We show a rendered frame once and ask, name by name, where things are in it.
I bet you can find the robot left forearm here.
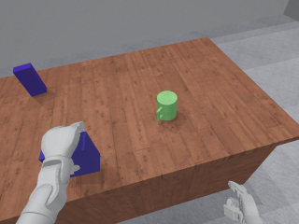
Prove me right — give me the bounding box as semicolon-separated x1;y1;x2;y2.
16;156;72;224

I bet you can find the table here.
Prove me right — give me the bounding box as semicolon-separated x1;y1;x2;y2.
0;37;299;224

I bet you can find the robot right hand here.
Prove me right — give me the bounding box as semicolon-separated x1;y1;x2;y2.
223;181;260;224

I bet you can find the sponge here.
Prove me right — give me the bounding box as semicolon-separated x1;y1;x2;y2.
38;131;100;177

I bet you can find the robot left hand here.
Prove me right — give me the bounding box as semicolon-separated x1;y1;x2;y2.
41;121;86;175

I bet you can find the robot right forearm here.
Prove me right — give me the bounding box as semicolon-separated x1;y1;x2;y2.
242;215;265;224

